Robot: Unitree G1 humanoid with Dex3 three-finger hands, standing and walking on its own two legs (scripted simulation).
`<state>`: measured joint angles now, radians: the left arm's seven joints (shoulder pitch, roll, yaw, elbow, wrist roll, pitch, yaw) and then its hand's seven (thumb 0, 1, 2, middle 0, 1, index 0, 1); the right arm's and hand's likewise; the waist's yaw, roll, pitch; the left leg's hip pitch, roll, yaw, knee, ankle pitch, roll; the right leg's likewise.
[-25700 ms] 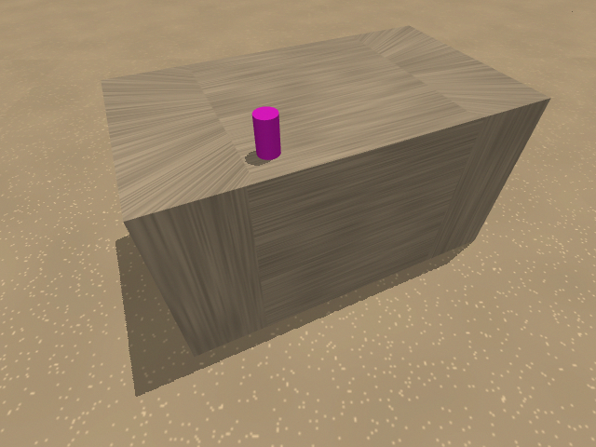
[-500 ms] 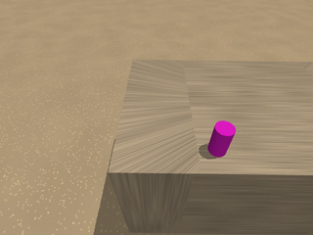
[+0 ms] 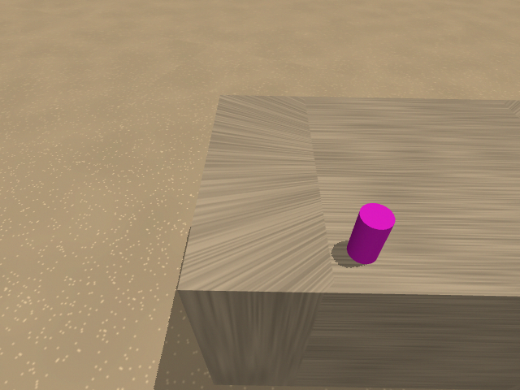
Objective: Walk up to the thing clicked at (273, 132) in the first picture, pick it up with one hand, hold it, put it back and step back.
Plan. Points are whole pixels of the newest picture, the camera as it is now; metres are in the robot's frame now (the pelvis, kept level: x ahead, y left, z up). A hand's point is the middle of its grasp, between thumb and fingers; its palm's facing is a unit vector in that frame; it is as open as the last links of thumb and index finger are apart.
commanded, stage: home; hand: right
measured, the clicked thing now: (369, 234) +0.43 -0.18 -0.02
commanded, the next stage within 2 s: stand in 0.36 s
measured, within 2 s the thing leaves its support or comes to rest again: neither
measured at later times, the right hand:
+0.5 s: hand out of the picture +0.08 -0.26 -0.15, palm faces -0.03 +0.93 -0.36, open 17.3 cm
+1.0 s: hand out of the picture +0.06 -0.26 -0.16, palm faces -0.04 +0.93 -0.35, open 8.1 cm
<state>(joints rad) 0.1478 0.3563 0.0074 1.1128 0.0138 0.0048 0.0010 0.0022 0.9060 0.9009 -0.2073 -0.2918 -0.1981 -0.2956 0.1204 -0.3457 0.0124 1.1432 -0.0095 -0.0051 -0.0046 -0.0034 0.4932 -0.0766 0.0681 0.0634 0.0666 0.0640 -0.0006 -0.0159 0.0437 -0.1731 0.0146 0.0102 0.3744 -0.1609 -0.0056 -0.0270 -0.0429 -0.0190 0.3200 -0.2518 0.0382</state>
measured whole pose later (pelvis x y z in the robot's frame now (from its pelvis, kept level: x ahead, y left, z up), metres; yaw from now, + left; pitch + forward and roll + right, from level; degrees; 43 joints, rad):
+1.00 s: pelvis +0.00 +0.00 +0.00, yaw +1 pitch -2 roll +0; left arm 0.17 0.36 0.01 1.10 0.01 0.00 0.00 0.00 0.91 0.90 -0.21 -0.30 -0.20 -0.30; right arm 0.13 -0.34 0.00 1.14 -0.01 0.00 0.00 0.00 -0.75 -0.86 0.21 0.30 0.21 0.30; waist 0.00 -0.01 0.05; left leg -0.18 0.01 -0.01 0.36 -0.15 -0.01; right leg -0.02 -0.04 -0.04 0.31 -0.25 0.03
